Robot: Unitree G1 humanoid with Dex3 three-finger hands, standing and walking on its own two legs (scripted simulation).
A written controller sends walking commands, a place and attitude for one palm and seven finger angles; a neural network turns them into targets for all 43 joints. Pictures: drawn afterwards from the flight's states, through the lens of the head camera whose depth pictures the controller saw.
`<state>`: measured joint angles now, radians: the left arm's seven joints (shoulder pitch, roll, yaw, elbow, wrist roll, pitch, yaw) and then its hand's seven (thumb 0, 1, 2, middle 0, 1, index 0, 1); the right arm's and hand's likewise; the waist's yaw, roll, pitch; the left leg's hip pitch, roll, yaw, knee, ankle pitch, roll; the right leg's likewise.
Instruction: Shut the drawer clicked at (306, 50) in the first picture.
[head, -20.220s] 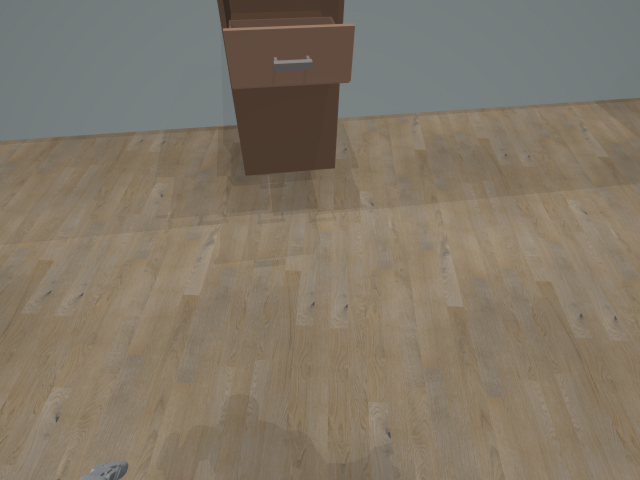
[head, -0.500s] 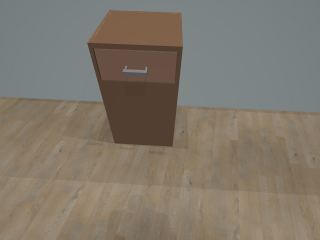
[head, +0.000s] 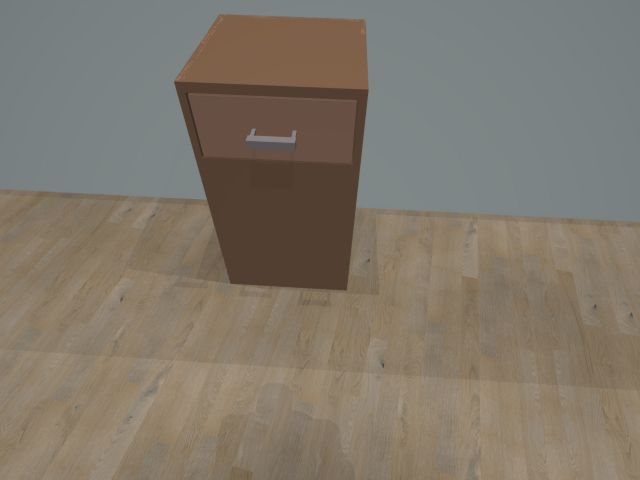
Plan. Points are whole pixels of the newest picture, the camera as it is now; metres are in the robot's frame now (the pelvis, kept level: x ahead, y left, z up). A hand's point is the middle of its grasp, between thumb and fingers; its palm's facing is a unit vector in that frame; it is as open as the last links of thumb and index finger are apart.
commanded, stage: look to check the result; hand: left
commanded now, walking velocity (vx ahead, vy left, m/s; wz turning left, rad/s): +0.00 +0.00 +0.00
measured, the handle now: (272, 138) +0.88 +0.16 -0.08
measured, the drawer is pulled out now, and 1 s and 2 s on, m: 0.00 0.00 0.00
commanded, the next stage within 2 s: stand and wait in 0.20 s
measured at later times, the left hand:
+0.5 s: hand out of the picture -0.01 +0.15 -0.18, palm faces +0.05 -0.99 -0.16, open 7.4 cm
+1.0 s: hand out of the picture +0.00 +0.14 -0.18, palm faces +0.05 -0.99 -0.16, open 7.4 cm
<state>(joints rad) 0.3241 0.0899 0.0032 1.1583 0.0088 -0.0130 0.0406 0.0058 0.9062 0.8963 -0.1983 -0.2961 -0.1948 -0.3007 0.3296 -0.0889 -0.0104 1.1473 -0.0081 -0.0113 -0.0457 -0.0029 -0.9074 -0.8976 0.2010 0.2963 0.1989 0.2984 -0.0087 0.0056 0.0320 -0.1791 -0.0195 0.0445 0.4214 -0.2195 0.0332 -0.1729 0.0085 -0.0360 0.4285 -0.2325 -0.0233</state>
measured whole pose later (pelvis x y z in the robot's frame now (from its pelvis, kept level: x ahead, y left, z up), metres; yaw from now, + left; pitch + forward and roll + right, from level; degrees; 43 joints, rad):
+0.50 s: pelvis +0.01 -0.01 +0.00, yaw +0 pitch -1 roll +0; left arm 0.30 0.10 0.01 1.15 0.01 -0.02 0.04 0.01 0.91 0.90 -0.20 -0.30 -0.19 -0.30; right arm 0.32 -0.10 -0.01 1.16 -0.01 -0.01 -0.05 0.00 -0.91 -0.90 0.20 0.30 0.20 0.30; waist -0.01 0.01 0.04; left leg -0.16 -0.02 0.04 0.41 -0.23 0.02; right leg -0.15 0.01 -0.04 0.42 -0.25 -0.03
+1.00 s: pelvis +0.02 -0.01 +0.00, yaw +0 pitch -1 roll +0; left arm 0.31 0.10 0.00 1.16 0.01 -0.02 0.04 0.01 0.91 0.90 -0.20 -0.30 -0.20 -0.30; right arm 0.31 -0.10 -0.01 1.16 -0.01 -0.01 -0.05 0.00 -0.91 -0.90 0.20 0.30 0.20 0.30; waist -0.01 0.01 0.04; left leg -0.14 -0.01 0.03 0.40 -0.24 0.01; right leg -0.14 0.02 -0.04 0.41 -0.25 -0.04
